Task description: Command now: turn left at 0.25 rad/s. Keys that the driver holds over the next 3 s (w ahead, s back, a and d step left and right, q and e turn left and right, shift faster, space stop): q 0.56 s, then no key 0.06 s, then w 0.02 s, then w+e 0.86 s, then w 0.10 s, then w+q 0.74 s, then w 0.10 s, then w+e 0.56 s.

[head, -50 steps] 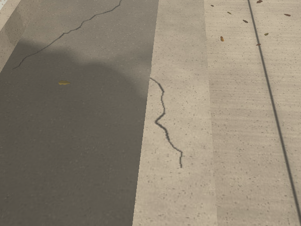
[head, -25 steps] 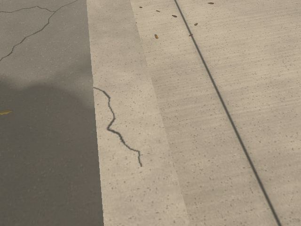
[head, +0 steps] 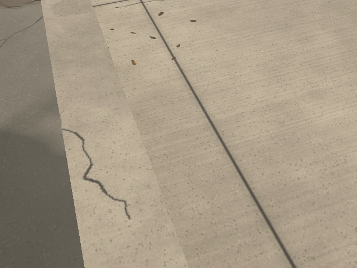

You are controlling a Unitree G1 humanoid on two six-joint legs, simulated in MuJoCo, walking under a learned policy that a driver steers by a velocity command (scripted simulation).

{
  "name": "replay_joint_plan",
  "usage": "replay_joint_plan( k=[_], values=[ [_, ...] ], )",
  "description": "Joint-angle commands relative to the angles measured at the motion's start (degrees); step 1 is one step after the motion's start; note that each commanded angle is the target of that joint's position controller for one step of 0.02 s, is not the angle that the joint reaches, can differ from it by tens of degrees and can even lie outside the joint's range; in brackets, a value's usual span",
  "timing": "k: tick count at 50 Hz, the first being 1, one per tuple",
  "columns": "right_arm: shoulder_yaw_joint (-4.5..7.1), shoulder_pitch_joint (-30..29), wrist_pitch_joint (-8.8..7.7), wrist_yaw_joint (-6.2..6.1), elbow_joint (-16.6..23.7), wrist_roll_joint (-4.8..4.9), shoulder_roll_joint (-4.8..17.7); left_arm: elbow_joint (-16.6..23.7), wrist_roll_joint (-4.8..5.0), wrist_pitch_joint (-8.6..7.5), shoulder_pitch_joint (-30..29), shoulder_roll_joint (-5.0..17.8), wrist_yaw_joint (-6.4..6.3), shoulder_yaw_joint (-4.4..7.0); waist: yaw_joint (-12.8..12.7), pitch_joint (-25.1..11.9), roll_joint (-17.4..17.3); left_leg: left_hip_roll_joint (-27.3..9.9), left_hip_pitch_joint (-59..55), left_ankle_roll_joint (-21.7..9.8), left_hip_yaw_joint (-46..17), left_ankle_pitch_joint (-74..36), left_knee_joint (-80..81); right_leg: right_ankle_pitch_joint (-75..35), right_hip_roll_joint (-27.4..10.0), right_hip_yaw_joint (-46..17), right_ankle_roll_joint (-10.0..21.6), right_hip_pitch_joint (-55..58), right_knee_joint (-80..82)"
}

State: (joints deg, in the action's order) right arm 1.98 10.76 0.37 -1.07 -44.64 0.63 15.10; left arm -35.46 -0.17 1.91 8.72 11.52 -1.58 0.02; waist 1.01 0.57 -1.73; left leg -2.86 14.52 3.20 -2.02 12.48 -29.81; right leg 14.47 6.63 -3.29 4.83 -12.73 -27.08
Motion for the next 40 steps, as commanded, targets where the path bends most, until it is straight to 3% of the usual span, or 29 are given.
replay_joint_plan(
  k=[1, 2, 3, 5, 7, 9, 11, 12, 13, 14, 15, 16, 17, 18, 20, 22, 25, 27, 30, 32, 33, 34, 35, 36, 37, 39, 40],
  values=[
    [2.57, -3.42, -1.52, -0.04, 5.6, -0.18, 11.61, 3.25, -0.35, -1.03, 3.42, 11.93, -0.96, 4.41, -4.08, -4.02, -0.52, -2.43, -0.52, -3.78, -3.87, -22.97, 1.12, -16.11, -11.64, -9.66, 4.11, 5.66, 1.63],
    [2.9, -3.73, -1.3, -0.09, 5.62, 0.72, 11.58, 3.65, -1.06, -1.17, 2.77, 11.03, -1.31, 4.32, -3.97, -5.57, -4.08, -2.51, 0.11, -6.09, -5.96, -23.37, 0.61, -14.04, -8.6, -5.36, 2.36, 5.7, -0.21],
    [2.72, -3.69, -1.06, -0.17, 6.0, 1.08, 10.08, 3.88, -1.01, -1.11, 1.25, 10.51, -1.58, 4.38, -2.99, -5.99, -4.68, -2.95, 0.78, -7.46, -7.88, -21.42, 1.48, -12.51, -7.05, -2.74, 1.19, 5.49, -2.5],
    [2.51, -3.68, -0.75, -0.49, 6.81, 0.87, 8.89, 4.55, -0.58, -0.27, -0.18, 8.54, -1.77, 4.47, -2.33, -5.8, -5.58, -4.45, 2.31, -9.81, -12.55, -17.18, 2.68, -9.44, -5.22, 0.23, -0.36, 3.38, -6.38],
    [2.77, -3.2, -0.46, -0.77, 7.71, 0.52, 9.7, 5.58, -0.7, 0.16, -0.61, 6.88, -1.55, 4.53, -1.8, -5.36, -7.51, -6.57, 2.31, -12.77, -18.1, -15.34, 4.12, -3.83, -3.63, 2.02, -1.61, -0.2, -10.06],
    [2.91, -3.56, -0.06, -1.0, 8.54, 0.72, 10.09, 5.68, -0.63, -0.46, 1.09, 5.65, -0.96, 4.64, -2.06, -5.69, -9.42, -8.35, -0.07, -15.42, -22.66, -15.34, 5.29, 5.07, -1.6, 2.35, -2.56, -4.01, -11.65],
    [2.97, -6.39, 0.21, -0.95, 9.85, 1.04, 10.1, 5.18, -0.29, -1.51, 3.74, 5.72, -0.28, 4.94, -3.57, -5.81, -8.89, -7.47, -0.17, -14.59, -22.97, -15.1, 3.5, 6.26, -2.81, 1.46, -2.35, -3.54, -7.11],
    [2.96, -8.52, 0.54, -0.94, 10.81, 1.4, 9.72, 4.82, -0.35, -1.9, 5.35, 6.53, -0.06, 5.25, -4.47, -6.19, -6.4, -4.85, 2.81, -12.1, -20.69, -12.85, 0.46, -0.17, -5.02, 0.19, -1.83, 0.77, -1.73],
    [2.73, -8.53, 0.86, -1.0, 12.14, 1.71, 8.37, 4.43, -0.75, -2.08, 4.8, 10.73, 0.07, 6.36, -2.08, -5.67, 4.66, 0.94, 9.3, -7.59, -12.9, -6.17, -6.67, -7.46, -11.11, -7.02, 1.18, 4.9, 2.34],
    [2.64, -6.69, 0.87, -0.91, 11.74, 1.06, 8.24, 5.04, -1.04, -2.24, 4.72, 12.59, 0.33, 6.82, -2.06, -4.57, 13.5, 6.9, 17.28, -3.49, -6.15, 8.54, -16.54, -21.01, -21.44, -18.78, 7.55, 9.51, 6.82],
    [3.58, -5.81, 0.71, -0.88, 11.22, 0.21, 10.01, 5.67, -1.45, -2.58, 4.96, 11.12, 0.27, 6.25, -2.51, -5.33, 13.85, 6.62, 21.66, -0.93, -5.29, 26.31, -31.73, -33.76, -30.24, -24.77, 14.01, 11.03, 7.22],
    [4.55, -4.33, 0.84, -0.67, 10.14, 0.62, 11.47, 6.39, -1.33, -2.79, 4.36, 10.02, 0.06, 5.6, -1.54, -5.47, 6.59, 5.59, 22.49, 0.01, -7.09, 25.94, -40.86, -36.71, -30.25, -22.09, 14.86, 10.61, 6.19],
    [4.56, -3.96, 1.37, -0.6, 9.52, 1.33, 10.29, 6.51, -0.82, -2.87, 2.09, 9.91, -0.28, 5.53, -0.12, -4.04, 3.21, 4.46, 23.61, 0.85, -7.14, 22.14, -44.17, -35.53, -27.84, -16.75, 12.69, 9.98, 5.17],
    [4.1, -4.1, 1.91, -0.63, 9.26, 1.66, 8.59, 6.37, -0.25, -2.95, 0.85, 10.05, -0.71, 5.45, -0.04, -2.51, 3.0, 3.6, 24.66, 1.44, -6.73, 18.45, -43.95, -33.46, -25.45, -12.3, 10.7, 9.61, 5.61],
    [3.43, -5.85, 2.47, -0.38, 10.08, 1.87, 6.72, 5.76, -0.13, -2.56, 1.31, 10.46, -1.47, 5.5, -1.14, -1.6, 6.07, 3.11, 24.56, 2.96, -3.3, 13.04, -41.01, -32.2, -21.47, -5.53, 9.37, 9.93, 6.6],
    [2.82, -9.1, 2.65, 0.09, 11.96, 1.97, 5.53, 4.93, -0.08, -1.9, 3.12, 10.39, -2.13, 5.68, -2.89, -2.18, 8.03, 2.64, 24.17, 4.02, -0.86, 10.76, -34.49, -31.57, -21.07, -2.48, 9.68, 12.7, 6.9],
    [1.71, -11.74, 2.69, 1.02, 13.98, 1.31, 3.55, 3.9, 0.3, -1.05, 4.16, 12.48, -2.37, 6.54, -4.16, -3.81, 9.19, 1.07, 19.07, 3.49, 1.86, 11.22, -23.95, -30.99, -22.89, 0.42, 9.71, 13.43, 6.57],
    [1.62, -11.24, 2.87, 1.45, 14.46, 0.96, 3.99, 3.81, 0.77, -0.82, 3.48, 13.79, -1.78, 6.92, -3.92, -4.42, 10.57, 1.23, 13.6, 2.4, 4.3, 10.8, -18.79, -31.93, -23.79, 2.5, 9.58, 10.66, 6.7],
    [2.37, -9.8, 3.5, 1.78, 14.53, 0.9, 5.31, 3.05, 2.1, -1.23, 2.67, 14.45, -0.6, 7.01, -2.89, -4.42, 11.94, 2.44, 7.2, -0.49, 6.06, 8.49, -9.33, -30.03, -24.34, 3.29, 8.07, 9.06, 4.83],
    [3.24, -3.23, 2.99, 2.16, 12.13, 0.38, 6.0, 1.85, 2.23, -1.56, 2.71, 13.23, -0.19, 6.45, -0.09, -6.2, 9.86, 5.34, -3.22, -3.77, 7.95, -0.33, 3.88, -19.29, -21.35, 6.6, 4.41, 5.16, -1.24],
    [4.2, 1.05, 2.63, 1.96, 10.77, 0.73, 8.15, 0.63, 0.96, -1.83, 5.49, 10.01, 0.15, 5.32, 0.54, -8.67, 4.17, 2.68, -14.75, -5.57, 2.44, -4.97, 6.85, -5.88, -18.68, 9.33, 0.73, -3.38, -8.45],
    [4.56, 6.05, 1.79, 1.13, 11.05, 0.48, 11.79, 3.09, -2.34, -2.07, 2.85, 3.72, 0.95, 2.59, 1.17, -10.8, -11.47, -13.3, -26.06, -10.9, -18.48, -12.2, 7.68, 24.84, -12.73, 12.05, -4.67, -20.68, -27.05],
    [4.65, 8.01, -0.08, 1.47, 10.38, -0.53, 13.17, 3.59, -0.21, -2.48, 1.9, 8.18, 0.95, 3.9, 3.99, -11.1, -10.71, -22.38, -19.59, -22.26, -31.2, 2.81, 13.98, 25.68, -8.98, 4.19, -6.03, -28.89, -36.2],
    [4.06, 7.36, -1.55, 1.77, 9.81, -0.43, 10.79, 3.35, 1.88, -2.63, -0.67, 12.04, 0.97, 5.09, 4.5, -6.06, -6.67, -19.98, -16.89, -22.05, -28.36, 14.37, 16.91, 20.74, -10.71, 1.5, -5.99, -31.3, -40.22],
    [3.47, 5.11, -2.43, 1.75, 8.75, -0.12, 8.94, 3.2, 2.15, -2.7, -1.39, 13.1, 1.12, 5.58, 3.15, -1.99, -7.0, -17.13, -13.52, -18.92, -24.26, 22.22, 18.67, 15.25, -11.21, 0.43, -5.14, -32.37, -39.97],
    [2.84, 1.55, -3.39, 1.33, 8.19, -0.05, 7.41, 0.94, 1.4, -2.8, 0.93, 12.99, 0.8, 6.02, 0.71, 1.44, -6.27, -13.41, -10.36, -14.8, -17.67, 20.04, 21.17, 5.61, -11.45, -1.29, -5.01, -31.22, -39.13],
    [2.58, 1.74, -4.08, 1.13, 7.97, -0.52, 6.57, -0.07, 1.71, -3.05, 2.22, 12.61, 0.89, 6.14, 0.05, 1.75, -6.18, -12.29, -9.52, -13.71, -14.62, 16.81, 22.23, 1.28, -10.84, -1.94, -4.97, -30.12, -39.82]
  ],
)
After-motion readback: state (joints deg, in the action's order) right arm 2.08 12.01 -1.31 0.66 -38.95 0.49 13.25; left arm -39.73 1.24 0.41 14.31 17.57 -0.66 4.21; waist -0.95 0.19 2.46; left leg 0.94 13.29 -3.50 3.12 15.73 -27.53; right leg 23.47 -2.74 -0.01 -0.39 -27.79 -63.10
